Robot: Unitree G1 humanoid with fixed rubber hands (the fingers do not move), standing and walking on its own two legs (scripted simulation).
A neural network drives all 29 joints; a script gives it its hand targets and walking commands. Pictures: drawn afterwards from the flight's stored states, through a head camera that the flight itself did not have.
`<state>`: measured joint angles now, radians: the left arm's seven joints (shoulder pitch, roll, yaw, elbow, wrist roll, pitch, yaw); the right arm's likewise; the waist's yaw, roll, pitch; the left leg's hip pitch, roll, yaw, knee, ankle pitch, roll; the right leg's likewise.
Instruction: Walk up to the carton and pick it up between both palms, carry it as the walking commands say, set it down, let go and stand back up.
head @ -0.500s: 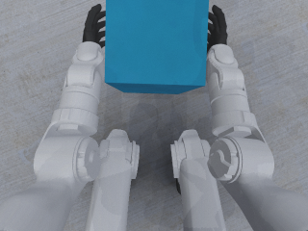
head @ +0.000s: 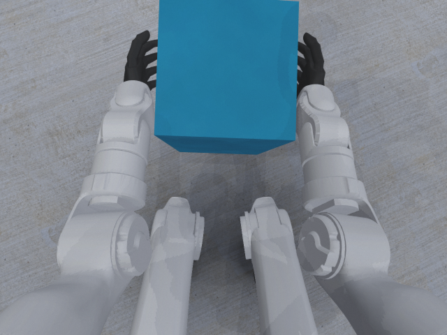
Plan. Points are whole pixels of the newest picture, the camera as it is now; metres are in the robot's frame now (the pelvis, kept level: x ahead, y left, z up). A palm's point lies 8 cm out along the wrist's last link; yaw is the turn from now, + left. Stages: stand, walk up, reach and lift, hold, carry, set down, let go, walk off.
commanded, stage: reach and lift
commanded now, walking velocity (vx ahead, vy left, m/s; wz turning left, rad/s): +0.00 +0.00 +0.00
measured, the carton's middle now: (222, 97) +0.50 +0.00 -0.15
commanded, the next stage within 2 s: none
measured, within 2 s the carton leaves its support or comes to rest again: neither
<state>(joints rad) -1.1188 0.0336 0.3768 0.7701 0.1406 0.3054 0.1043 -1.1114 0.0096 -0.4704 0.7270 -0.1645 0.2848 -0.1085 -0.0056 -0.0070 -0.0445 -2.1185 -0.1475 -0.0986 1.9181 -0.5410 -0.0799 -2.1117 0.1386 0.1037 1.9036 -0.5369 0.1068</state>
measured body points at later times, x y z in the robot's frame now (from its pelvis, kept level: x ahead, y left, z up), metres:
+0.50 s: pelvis +0.00 +0.00 +0.06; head +0.26 +0.01 +0.42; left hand +0.50 +0.14 -0.03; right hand +0.50 -0.14 -0.02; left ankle +0.11 +0.13 -0.42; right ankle +0.11 -0.14 -0.42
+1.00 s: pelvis +0.02 +0.00 +0.12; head +0.24 +0.01 +0.51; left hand +0.48 +0.14 +0.05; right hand +0.48 -0.14 +0.06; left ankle +0.11 +0.13 -0.42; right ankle +0.11 -0.14 -0.42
